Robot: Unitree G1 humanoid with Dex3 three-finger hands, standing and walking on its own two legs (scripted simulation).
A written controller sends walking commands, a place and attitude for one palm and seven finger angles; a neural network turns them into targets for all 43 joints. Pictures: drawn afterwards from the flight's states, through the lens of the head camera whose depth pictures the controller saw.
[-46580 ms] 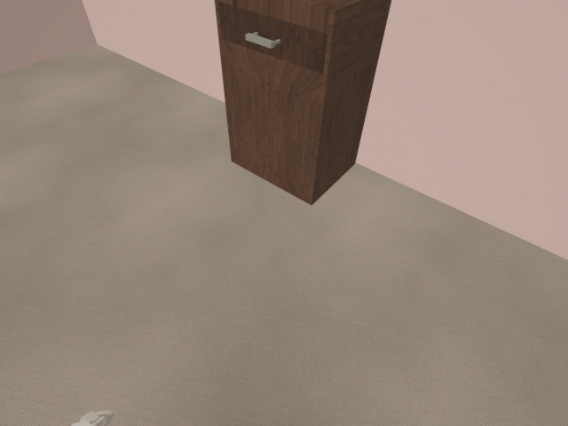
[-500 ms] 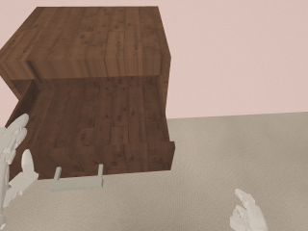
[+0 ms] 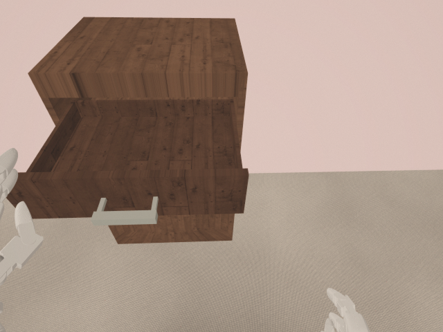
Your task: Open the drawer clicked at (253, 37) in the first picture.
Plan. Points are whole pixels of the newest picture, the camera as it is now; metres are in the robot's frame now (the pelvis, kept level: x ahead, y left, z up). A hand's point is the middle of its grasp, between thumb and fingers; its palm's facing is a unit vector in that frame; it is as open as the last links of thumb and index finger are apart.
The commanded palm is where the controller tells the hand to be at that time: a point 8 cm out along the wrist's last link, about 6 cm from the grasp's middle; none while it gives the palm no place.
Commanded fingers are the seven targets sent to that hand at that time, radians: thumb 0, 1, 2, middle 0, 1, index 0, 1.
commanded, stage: step back with the hand held close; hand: left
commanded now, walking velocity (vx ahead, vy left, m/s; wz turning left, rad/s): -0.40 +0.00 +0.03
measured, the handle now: (127, 209) +0.36 +0.22 +0.00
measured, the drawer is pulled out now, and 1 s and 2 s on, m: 0.30 0.30 0.30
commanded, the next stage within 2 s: stop stepping back and stand still in 0.20 s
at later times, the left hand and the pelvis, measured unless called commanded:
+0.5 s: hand out of the picture +0.05 +0.21 +0.17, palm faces +0.40 -0.79 -0.46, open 7.4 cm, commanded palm +0.00 +0.25 +0.19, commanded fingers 0.00 0.90 0.90 -0.20 -0.30 -0.20 -0.30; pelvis -0.13 -0.03 +0.01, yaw +1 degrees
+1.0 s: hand out of the picture +0.00 +0.16 +0.18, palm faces +0.32 -0.82 -0.47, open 7.4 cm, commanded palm -0.06 +0.22 +0.19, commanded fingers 0.00 0.90 0.90 -0.20 -0.30 -0.20 -0.30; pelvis -0.18 -0.06 +0.01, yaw +0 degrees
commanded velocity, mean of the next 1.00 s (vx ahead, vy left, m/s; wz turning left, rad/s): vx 0.02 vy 0.03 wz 0.02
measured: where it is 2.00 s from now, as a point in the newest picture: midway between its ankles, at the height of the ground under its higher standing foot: outside the picture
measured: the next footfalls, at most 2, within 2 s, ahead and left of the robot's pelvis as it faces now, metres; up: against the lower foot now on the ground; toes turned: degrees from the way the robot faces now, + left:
right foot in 0.08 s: +0.06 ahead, -0.10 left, +0.00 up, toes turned -2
left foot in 0.38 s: -0.07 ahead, +0.11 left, +0.00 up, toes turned +2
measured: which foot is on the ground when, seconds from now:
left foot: down 0.00-0.12, up 0.14-0.36, down 0.38-0.60, up 0.62-0.88, down 0.90-1.00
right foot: up 0.00-0.06, down 0.08-0.40, up 0.42-0.56, down 0.58-1.00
